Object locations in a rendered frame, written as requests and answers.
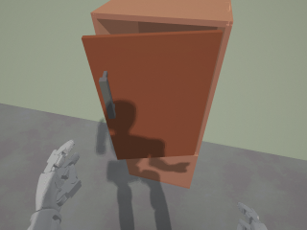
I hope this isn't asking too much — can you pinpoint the robot left forearm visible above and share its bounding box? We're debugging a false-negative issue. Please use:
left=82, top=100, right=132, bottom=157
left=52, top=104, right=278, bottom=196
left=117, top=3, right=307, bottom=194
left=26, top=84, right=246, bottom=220
left=27, top=209, right=62, bottom=230

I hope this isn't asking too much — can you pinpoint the robot left hand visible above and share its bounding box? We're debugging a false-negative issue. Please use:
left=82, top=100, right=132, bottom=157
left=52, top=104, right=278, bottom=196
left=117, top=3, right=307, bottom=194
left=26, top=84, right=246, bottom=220
left=35, top=139, right=82, bottom=212

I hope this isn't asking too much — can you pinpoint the handle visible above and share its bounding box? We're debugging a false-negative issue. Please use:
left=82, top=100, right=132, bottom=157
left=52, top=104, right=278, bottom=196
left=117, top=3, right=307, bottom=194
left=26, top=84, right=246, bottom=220
left=99, top=71, right=116, bottom=119

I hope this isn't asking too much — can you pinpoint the cupboard door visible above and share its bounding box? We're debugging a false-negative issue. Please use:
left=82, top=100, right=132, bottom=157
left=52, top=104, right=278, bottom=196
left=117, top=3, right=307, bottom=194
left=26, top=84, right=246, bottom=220
left=82, top=30, right=223, bottom=160

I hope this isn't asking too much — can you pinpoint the robot right hand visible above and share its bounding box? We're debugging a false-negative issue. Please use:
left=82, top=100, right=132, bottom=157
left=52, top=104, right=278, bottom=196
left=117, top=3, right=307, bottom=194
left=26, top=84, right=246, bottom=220
left=236, top=202, right=268, bottom=230

